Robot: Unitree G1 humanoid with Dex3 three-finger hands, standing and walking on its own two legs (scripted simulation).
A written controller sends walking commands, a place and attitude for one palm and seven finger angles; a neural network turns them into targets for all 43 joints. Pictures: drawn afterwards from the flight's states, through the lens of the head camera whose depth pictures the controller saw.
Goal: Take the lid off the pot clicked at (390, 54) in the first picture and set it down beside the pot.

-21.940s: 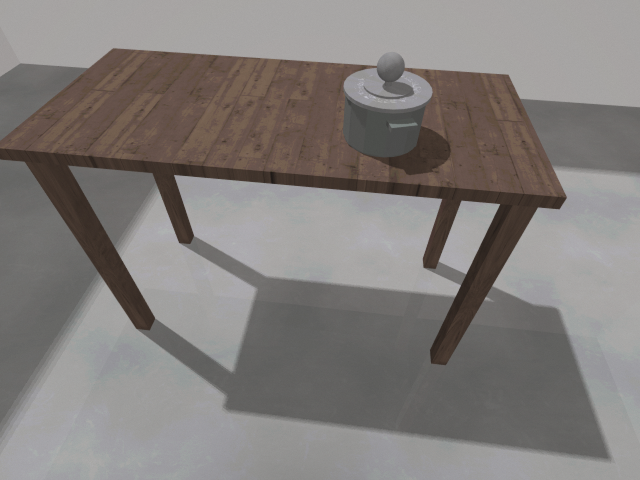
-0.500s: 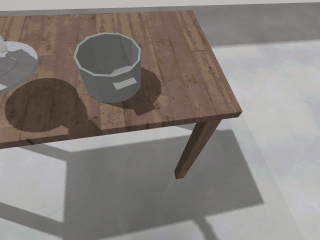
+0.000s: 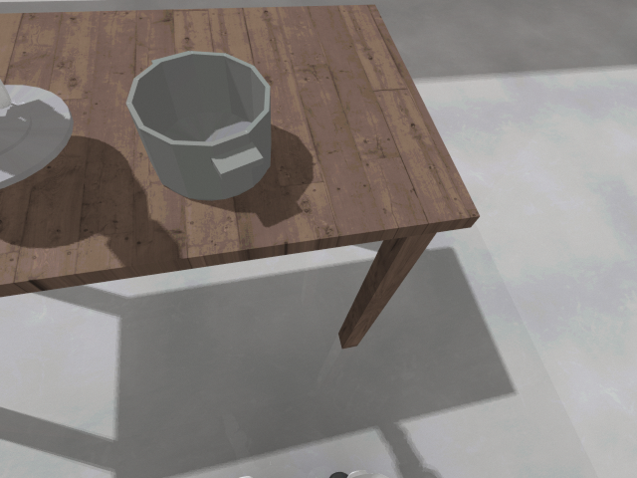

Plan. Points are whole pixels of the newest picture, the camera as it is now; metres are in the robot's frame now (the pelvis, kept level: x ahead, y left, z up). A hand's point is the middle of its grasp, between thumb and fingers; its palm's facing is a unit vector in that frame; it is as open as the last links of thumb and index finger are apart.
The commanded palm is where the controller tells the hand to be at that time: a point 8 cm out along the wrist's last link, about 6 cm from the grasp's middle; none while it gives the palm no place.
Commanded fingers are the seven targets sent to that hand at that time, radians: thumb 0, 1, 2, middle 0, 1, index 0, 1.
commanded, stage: lower the lid onto the table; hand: left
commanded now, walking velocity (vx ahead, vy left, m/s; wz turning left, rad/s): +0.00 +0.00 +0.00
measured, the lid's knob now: out of the picture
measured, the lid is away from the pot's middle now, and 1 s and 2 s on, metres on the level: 0.24 0.25 0.25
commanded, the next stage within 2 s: open the fingers wide in 0.82 s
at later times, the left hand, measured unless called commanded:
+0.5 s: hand out of the picture +0.51 +0.32 +0.13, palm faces -0.44 -0.29 -0.85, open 7.2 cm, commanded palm +0.56 +0.33 +0.19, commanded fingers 0.00 0.74 0.74 -0.84 -1.11 -0.87 -1.13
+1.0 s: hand out of the picture +0.51 +0.33 +0.10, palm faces -0.43 -0.20 -0.88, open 7.1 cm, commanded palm +0.52 +0.32 +0.17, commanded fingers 0.00 0.68 0.66 -0.77 -1.10 -0.79 -1.12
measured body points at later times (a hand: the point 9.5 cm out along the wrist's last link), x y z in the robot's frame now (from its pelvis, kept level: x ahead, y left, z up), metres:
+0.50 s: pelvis +0.00 +0.00 -0.01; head +0.12 +0.03 +0.43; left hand +0.53 +0.34 +0.18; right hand -0.05 -0.28 -0.11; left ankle -0.02 +0.07 -0.72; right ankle -0.03 -0.13 -0.72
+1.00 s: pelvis +0.00 +0.01 -0.01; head +0.12 +0.03 +0.42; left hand +0.52 +0.33 +0.15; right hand -0.06 -0.26 -0.12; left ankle -0.02 +0.07 -0.72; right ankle -0.03 -0.13 -0.72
